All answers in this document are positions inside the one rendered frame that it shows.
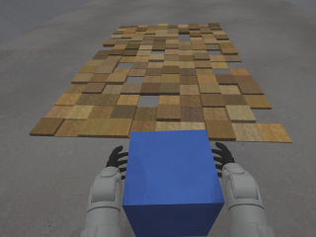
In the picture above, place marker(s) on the robot left forearm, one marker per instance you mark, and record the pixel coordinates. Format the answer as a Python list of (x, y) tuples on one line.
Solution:
[(103, 207)]

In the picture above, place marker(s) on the robot left hand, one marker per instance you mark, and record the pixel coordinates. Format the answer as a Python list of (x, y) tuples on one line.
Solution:
[(113, 160)]

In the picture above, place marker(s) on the robot right forearm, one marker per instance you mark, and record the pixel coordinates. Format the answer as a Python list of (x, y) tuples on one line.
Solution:
[(244, 202)]

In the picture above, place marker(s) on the carton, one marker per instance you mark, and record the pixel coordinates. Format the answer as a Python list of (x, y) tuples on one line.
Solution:
[(171, 186)]

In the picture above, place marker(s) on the robot right hand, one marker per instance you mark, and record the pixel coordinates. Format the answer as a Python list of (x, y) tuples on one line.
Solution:
[(225, 154)]

